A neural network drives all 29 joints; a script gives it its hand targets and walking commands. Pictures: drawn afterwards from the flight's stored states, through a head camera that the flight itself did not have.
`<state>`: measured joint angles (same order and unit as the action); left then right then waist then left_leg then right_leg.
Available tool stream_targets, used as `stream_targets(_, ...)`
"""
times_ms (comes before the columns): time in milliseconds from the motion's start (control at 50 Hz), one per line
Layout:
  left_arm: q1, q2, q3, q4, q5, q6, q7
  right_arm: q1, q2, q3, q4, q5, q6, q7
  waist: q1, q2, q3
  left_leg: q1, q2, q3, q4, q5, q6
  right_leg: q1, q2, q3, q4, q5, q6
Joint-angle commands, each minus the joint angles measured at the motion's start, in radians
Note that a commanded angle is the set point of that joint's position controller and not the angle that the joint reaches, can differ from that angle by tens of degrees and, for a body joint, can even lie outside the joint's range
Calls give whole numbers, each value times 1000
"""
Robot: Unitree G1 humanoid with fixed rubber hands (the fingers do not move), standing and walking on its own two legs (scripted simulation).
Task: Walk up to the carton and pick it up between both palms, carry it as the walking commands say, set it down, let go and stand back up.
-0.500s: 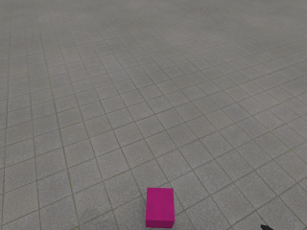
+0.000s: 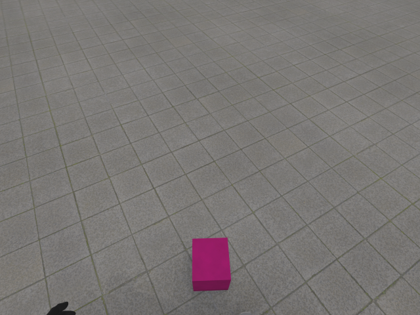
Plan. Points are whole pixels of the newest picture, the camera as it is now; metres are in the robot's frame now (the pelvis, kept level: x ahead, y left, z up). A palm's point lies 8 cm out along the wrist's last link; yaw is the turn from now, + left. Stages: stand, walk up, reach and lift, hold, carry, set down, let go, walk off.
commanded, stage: walk up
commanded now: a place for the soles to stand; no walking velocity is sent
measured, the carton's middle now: (210, 264) +0.43 -0.01 -0.68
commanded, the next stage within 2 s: reach and lift in 1.08 s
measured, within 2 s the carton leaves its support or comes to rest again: neither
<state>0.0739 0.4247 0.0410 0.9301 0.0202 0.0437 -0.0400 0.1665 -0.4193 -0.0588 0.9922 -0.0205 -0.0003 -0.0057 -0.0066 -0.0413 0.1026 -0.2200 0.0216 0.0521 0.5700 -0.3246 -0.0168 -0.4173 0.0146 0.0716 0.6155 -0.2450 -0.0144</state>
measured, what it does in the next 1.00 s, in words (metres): stands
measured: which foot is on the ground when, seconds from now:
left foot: down 0.00-1.00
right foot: down 0.00-1.00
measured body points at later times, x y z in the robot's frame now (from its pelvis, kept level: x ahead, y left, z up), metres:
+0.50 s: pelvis +0.00 -0.02 +0.00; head +0.02 -0.01 +0.45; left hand +0.12 +0.30 -0.11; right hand +0.11 -0.35 -0.10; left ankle -0.02 +0.12 -0.73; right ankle +0.06 -0.11 -0.73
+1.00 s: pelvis +0.01 -0.01 +0.01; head +0.03 -0.01 +0.46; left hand +0.14 +0.30 -0.10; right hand +0.12 -0.34 -0.09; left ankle -0.02 +0.12 -0.73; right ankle +0.06 -0.11 -0.73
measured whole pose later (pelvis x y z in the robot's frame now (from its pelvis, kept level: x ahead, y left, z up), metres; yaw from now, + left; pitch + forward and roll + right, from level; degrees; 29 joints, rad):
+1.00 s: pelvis +0.01 -0.01 +0.01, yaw -1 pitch -1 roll +0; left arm 0.06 0.40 0.04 0.98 0.01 0.01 -0.03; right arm 0.10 -0.40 -0.02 0.99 -0.01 -0.03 -0.01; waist 0.01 -0.03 0.07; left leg -0.14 0.01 -0.01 0.46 -0.30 -0.02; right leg -0.28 0.05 0.05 0.47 -0.16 -0.03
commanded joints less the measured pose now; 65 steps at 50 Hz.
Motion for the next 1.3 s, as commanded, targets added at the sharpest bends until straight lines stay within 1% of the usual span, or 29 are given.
stream_targets(0, 43, 169, 51, -64, 0, -12, 3, -122, -277, -62, -120, -3, -25, -13, 48, 180, -70, -122, 307, -265, -182, 257, 236, 105, -5, -9, 187, -161, -8)
stream_targets(40, 71, 157, 56, -71, -4, -20, 4, -114, -260, -60, -130, -3, -21, -14, 60, 178, -69, -71, 243, -199, -65, 367, 175, 131, -15, -24, 35, -90, -26)
stream_targets(60, 79, 174, 63, -75, 4, -25, 4, -87, -245, -57, -132, -5, -20, -14, 47, 135, -114, -56, 196, -163, -13, 314, 139, 194, -23, 2, -39, 24, -39)
stream_targets(80, 59, 224, 72, -88, 15, -33, 5, -39, -217, -50, -133, 0, -16, -15, 28, -4, -131, -102, 98, -86, 75, 195, 84, 234, -114, 158, -138, 175, -84)
stream_targets(100, 34, 248, 69, -105, 6, -37, 3, -27, -183, -35, -136, 15, -8, -16, 16, -101, -154, -117, -19, -8, 176, -68, 43, 232, -224, 328, -228, 153, -151)
stream_targets(120, 39, 250, 69, -112, 3, -37, 8, -12, -181, -34, -132, 16, 1, -19, 26, -123, -187, -93, -36, -67, 268, -268, 46, 197, -278, 423, -288, 34, -216)
stream_targets(140, 29, 243, 65, -121, 8, -34, 14, -2, -182, -33, -127, 20, 4, -20, 23, -128, -155, -95, -24, -116, 327, -294, 51, 158, -278, 432, -314, -59, -227)
stream_targets(180, -28, 218, 58, -139, 13, -28, 29, 36, -183, -31, -110, 23, -8, -22, 2, -130, -101, -100, 7, -119, 267, -235, 48, 122, -260, 343, -270, 12, -219)
stream_targets(240, -42, 175, 37, -136, -3, -19, 24, 111, -184, -39, -67, -1, -32, -26, -39, -76, -149, 76, -2, -107, -82, -1, 67, 81, -191, 223, -168, 4, -119)
stream_targets(260, -10, 153, 34, -129, -12, -17, 20, 81, -217, -40, -76, -15, -39, -28, -19, 20, -138, 92, 89, -280, -195, -27, 95, 21, -141, 186, -111, -50, -60)
stream_targets(280, -14, 159, 39, -117, -13, -16, 16, -9, -272, -48, -104, -13, -47, -25, 12, 117, -60, -35, 200, -423, -241, -23, 157, 28, -28, 89, -19, -142, -8)
stream_targets(300, 4, 177, 52, -101, -12, -18, 16, -63, -279, -47, -122, -9, -51, -21, 36, 147, -39, -120, 256, -415, -221, 57, 198, 120, -14, 34, 39, -149, -9)
stream_targets(340, 28, 169, 59, -83, -8, -31, 10, -90, -248, -35, -129, 1, -51, -18, 50, 133, -67, -117, 192, -286, -149, 200, 151, 218, -28, 38, -55, -14, -28)
stream_targets(380, 8, 193, 62, -83, -1, -43, 6, -58, -221, -32, -117, 10, -43, -16, 30, 83, -120, -92, 91, -196, -95, 91, 92, 243, -87, 130, -150, 88, -64)
stream_targets(420, -16, 193, 53, -83, -4, -45, 6, -41, -176, -17, -103, 13, -34, -14, 14, 15, -129, -48, 22, -130, -66, -62, 63, 200, -161, 215, -233, 12, -110)
stream_targets(440, -26, 184, 46, -84, -6, -44, 8, -36, -162, -14, -99, 14, -32, -12, 8, 17, -123, -16, 2, -118, -56, -78, 61, 163, -183, 249, -274, -42, -119)
stream_targets(480, -48, 180, 40, -78, -8, -41, 11, -14, -156, -11, -79, 10, -34, -11, -11, -9, -108, 14, 13, -130, -99, -27, 64, 140, -170, 241, -286, -57, -98)
stream_targets(560, -40, 175, 39, -51, -9, -43, 11, -38, -191, -12, -69, 9, -44, -10, 12, 4, -113, -1, 65, -174, -156, 85, 74, 197, -110, 158, -240, 55, -58)
stream_targets(640, -39, 170, 42, -36, -10, -43, 10, -59, -198, -11, -68, 14, -47, -13, 21, 10, -151, -4, 78, -175, -169, 152, 73, 257, -101, 128, -205, 160, -65)
stream_targets(800, -50, 157, 31, -19, -15, -42, 10, -88, -201, -11, -62, 10, -43, -14, 24, 52, -144, 6, 95, -177, -195, 177, 75, 252, -94, 112, -192, 212, -63)
stream_targets(880, -54, 168, 31, -13, -9, -42, 11, -89, -196, -11, -59, 10, -38, -11, 18, 31, -134, 8, 84, -166, -196, 120, 73, 243, -98, 127, -220, 147, -59)
stream_targets(1060, -54, 164, 29, 0, -9, -45, 13, -87, -195, -11, -49, 8, -38, -8, 13, 29, -142, 44, 88, -161, -213, 155, 69, 241, -98, 132, -225, 177, -60)
stream_targets(1080, -165, 76, 117, -341, 16, -22, -23, -248, -46, -75, -400, -26, 28, 31, 23, 114, 1, -204, -41, -74, -129, -46, -37, 195, -19, -20, -156, -79, 22)
stream_targets(1120, -131, 71, 88, -326, 42, 48, -25, -194, -52, -101, -430, -5, 102, 48, -12, 140, 0, -331, 3, -48, -192, -243, 1, 357, 45, -127, -104, -79, 37)
stream_targets(1140, -122, 91, 115, -335, 53, 71, -24, -168, -71, -149, -430, -16, 130, 52, -48, 171, 2, -390, 13, -36, -204, -311, 4, 429, 67, -155, -66, -78, 44)
stream_targets(1160, -85, 90, 133, -332, 67, 84, -18, -134, -75, -175, -438, -31, 147, 52, -63, 175, 10, -413, 15, -35, -227, -319, 11, 492, 75, -163, -45, -39, 50)
stream_targets(1200, -39, 83, 169, -358, 86, 102, -15, -69, -66, -188, -477, -49, 173, 44, -49, 109, -37, -365, 4, -27, -214, -255, 23, 512, 60, -134, -56, -10, 58)
stream_targets(1220, -34, 87, 191, -375, 89, 107, -23, -62, -58, -183, -514, -50, 177, 42, -41, 52, -84, -321, -14, -23, -181, -185, 30, 489, 50, -119, -61, 3, 64)
stream_targets(1280, -55, 53, 175, -414, 72, 94, -39, -75, -38, -163, -578, -36, 165, 32, -33, -9, -182, -263, -49, -16, -45, -5, 22, 412, 12, -66, -40, 111, 63)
